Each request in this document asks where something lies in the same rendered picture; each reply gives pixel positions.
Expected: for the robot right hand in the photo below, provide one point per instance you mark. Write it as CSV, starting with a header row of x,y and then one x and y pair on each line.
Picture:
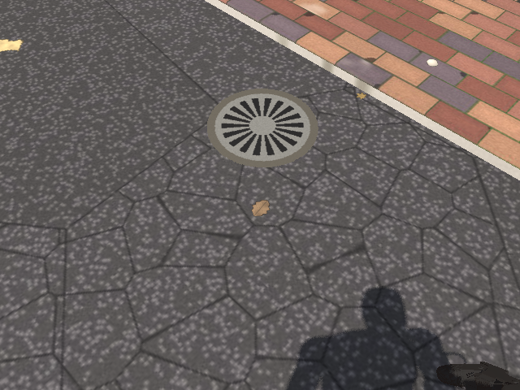
x,y
483,376

